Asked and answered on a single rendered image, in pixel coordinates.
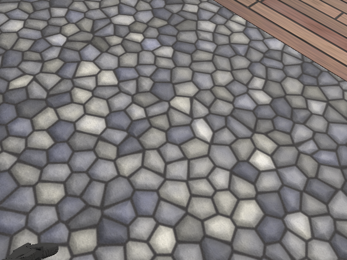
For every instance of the left robot hand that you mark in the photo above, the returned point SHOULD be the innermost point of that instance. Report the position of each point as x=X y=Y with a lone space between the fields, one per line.
x=34 y=252

